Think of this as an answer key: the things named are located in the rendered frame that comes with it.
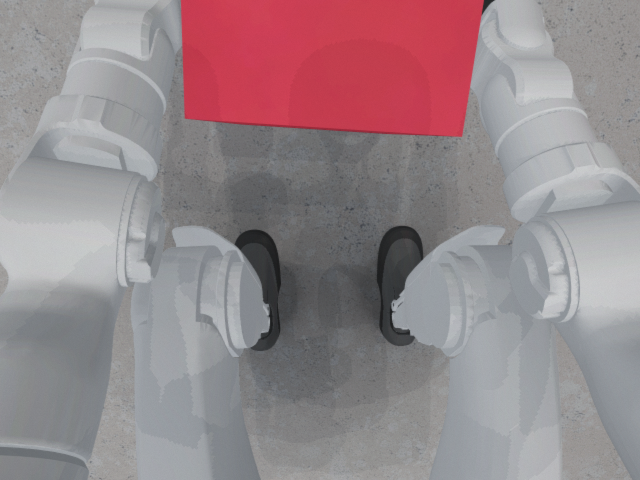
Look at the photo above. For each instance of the right robot upper arm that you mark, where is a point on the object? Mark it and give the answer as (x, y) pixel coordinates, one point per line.
(580, 269)

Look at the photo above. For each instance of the left robot upper arm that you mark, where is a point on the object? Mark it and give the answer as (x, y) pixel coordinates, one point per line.
(73, 237)

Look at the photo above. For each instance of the right robot forearm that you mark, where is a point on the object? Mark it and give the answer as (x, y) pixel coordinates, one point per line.
(550, 156)

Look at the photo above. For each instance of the robot left thigh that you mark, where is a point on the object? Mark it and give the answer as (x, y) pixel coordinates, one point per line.
(189, 421)

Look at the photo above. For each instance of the robot left foot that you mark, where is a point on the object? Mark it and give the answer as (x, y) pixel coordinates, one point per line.
(260, 250)

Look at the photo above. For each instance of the carton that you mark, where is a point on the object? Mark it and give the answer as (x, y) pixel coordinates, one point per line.
(373, 66)

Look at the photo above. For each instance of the left robot forearm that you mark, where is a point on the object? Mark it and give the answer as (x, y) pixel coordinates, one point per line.
(116, 90)

